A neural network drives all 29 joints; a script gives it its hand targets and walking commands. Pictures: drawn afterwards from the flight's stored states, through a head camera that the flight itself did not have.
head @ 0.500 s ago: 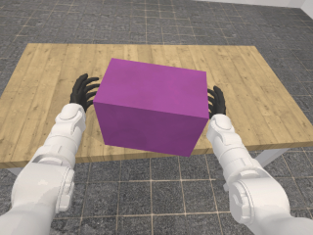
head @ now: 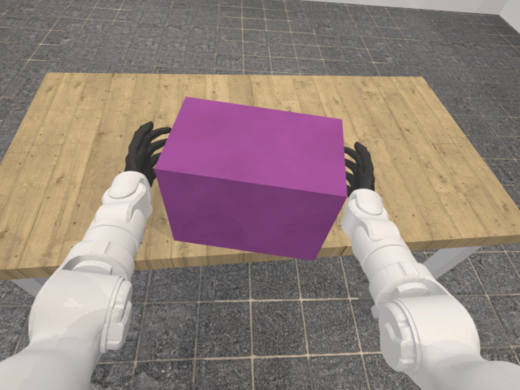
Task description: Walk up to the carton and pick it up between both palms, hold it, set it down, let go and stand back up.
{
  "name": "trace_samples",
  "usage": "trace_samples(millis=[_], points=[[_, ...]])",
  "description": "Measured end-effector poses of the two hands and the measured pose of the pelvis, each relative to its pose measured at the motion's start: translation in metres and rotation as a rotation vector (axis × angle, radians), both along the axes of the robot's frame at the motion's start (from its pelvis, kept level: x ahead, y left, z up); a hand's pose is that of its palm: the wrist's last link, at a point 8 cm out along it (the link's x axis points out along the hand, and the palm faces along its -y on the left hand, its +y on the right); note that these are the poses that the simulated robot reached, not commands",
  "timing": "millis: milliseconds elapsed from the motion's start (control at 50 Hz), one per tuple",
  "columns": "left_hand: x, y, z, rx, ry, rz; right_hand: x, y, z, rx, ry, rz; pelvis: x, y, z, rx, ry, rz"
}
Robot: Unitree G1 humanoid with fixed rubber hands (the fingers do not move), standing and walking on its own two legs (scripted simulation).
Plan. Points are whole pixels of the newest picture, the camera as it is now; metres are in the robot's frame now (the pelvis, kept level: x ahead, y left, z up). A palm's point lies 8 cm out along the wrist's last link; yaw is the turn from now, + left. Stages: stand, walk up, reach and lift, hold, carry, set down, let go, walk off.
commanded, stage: reach and lift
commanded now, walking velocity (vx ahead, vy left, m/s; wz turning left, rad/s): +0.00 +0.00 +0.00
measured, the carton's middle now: (253, 183) +0.44 -0.02 +0.04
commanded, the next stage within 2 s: none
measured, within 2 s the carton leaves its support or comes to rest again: leaves its support in 0.62 s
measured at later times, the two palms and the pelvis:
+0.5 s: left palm (144, 169) +0.45 +0.16 +0.08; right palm (359, 188) +0.40 -0.18 +0.07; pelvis +0.00 +0.00 +0.00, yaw +0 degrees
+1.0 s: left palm (134, 167) +0.44 +0.17 +0.10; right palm (361, 188) +0.38 -0.18 +0.09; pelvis -0.02 +0.00 +0.00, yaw +0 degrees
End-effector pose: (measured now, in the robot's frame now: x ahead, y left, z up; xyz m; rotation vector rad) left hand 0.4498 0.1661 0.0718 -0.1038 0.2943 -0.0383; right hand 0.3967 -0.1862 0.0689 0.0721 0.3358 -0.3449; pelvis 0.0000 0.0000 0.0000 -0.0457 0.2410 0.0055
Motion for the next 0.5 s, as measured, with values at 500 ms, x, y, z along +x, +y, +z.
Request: trace_samples(millis=[500], points=[[0.0020, -0.0066, 0.0052, 0.000, -0.007, -0.006, 0.0007, 0.0016, 0.0044, -0.024, -0.016, -0.002, -0.0005, 0.0000, 0.0000, 0.000, -0.001, 0.001]])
